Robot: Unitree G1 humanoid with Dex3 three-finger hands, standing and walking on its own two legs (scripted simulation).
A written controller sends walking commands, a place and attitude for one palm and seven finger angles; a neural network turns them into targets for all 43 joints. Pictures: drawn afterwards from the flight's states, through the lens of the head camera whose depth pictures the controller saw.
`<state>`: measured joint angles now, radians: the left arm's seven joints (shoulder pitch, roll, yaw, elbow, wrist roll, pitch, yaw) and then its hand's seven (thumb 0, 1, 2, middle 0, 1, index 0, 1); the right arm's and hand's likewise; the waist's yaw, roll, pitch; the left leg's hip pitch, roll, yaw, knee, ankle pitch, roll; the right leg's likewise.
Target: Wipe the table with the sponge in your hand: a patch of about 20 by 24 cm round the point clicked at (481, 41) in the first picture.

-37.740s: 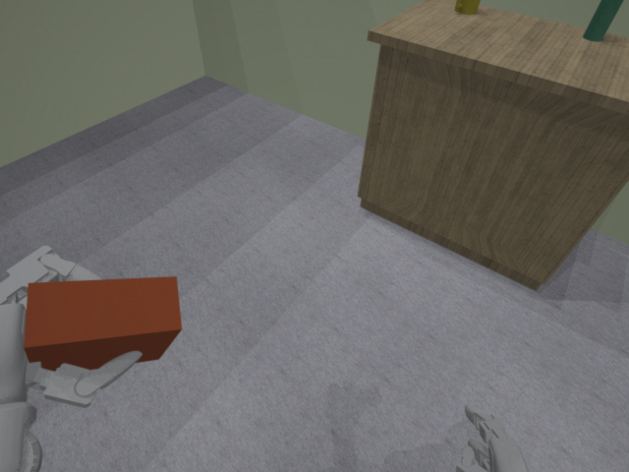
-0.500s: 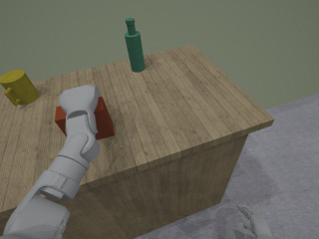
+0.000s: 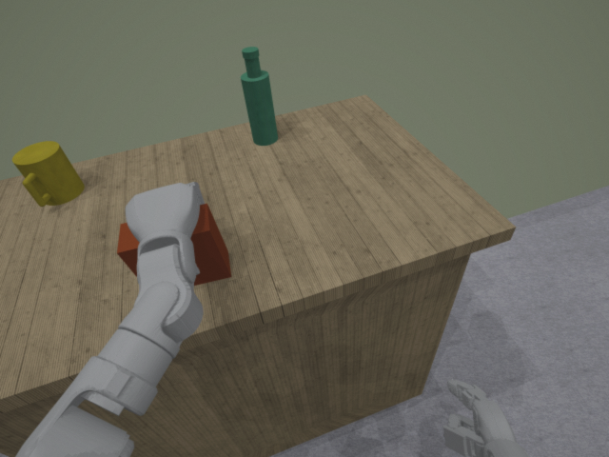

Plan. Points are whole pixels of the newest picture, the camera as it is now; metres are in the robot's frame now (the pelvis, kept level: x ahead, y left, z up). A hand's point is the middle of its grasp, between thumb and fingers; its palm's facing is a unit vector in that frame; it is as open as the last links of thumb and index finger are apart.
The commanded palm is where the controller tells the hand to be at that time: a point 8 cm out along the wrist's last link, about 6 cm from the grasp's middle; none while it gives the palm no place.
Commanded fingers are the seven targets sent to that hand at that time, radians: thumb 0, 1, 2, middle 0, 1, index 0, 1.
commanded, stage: wipe back along the third lane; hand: left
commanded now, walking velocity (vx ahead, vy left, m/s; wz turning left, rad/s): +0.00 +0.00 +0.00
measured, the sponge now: (183, 259) +0.36 +0.22 +0.08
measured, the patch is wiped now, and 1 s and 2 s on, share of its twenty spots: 1.00 1.00 1.00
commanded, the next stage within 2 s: slide back across to the middle lane in 0.12 s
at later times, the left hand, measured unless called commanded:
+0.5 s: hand (177, 246) +0.34 +0.21 +0.13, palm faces +0.10 -0.10 -0.99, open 9.6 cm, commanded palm +0.29 +0.22 +0.18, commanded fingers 0.00 0.10 1.30 -1.20 -1.60 -1.20 -1.60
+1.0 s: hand (123, 276) +0.29 +0.26 +0.13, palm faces +0.03 -0.06 -1.00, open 9.6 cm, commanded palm +0.26 +0.26 +0.18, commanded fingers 0.00 0.10 1.30 -1.20 -1.60 -1.20 -1.60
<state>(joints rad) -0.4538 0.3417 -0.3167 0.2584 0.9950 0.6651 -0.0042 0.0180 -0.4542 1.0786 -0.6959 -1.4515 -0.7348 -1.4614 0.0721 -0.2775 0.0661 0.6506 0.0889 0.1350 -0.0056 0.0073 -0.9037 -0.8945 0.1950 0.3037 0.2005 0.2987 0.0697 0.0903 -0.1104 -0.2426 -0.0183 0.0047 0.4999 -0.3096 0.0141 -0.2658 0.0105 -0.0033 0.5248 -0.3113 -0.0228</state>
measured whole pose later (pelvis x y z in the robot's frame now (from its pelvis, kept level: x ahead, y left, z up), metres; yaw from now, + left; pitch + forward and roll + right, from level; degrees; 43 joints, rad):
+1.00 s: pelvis -0.01 -0.02 +0.00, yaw +0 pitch +0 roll +1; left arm -0.22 0.50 -0.13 0.05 0.94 0.54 -0.14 -0.01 -0.48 1.07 -0.74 -1.40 -0.79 -1.39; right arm 0.03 -0.29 0.07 0.66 0.06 0.10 -0.05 0.01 -0.90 -0.89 0.20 0.30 0.20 0.30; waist 0.10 0.10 -0.06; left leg -0.19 0.00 -0.01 0.47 -0.28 -0.01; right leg -0.21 0.03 -0.01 0.50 -0.29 -0.05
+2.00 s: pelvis -0.05 -0.01 +0.00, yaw +1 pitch +7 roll +0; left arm -0.81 0.61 -0.04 0.96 1.02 0.18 -0.01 0.01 -0.53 1.11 -0.78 -1.34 -0.83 -1.36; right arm 0.27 -0.29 0.02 0.72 0.08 0.06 -0.08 0.00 -0.90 -0.89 0.20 0.30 0.20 0.30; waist -0.03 0.06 -0.08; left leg -0.42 0.00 -0.02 0.54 -0.24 0.00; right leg -0.42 0.03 -0.03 0.53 -0.23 -0.04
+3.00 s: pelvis -0.02 +0.01 +0.00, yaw -2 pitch +12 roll -1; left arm -0.87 0.74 0.10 1.07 1.06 0.10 0.00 0.00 -0.53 1.12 -0.77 -1.37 -0.81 -1.40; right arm 0.35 -0.30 0.01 0.72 0.07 0.10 -0.06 0.00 -0.90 -0.89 0.20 0.30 0.20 0.30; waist -0.07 0.06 -0.11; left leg -0.47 0.01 0.02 0.57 -0.30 0.03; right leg -0.46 0.03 0.01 0.50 -0.24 -0.01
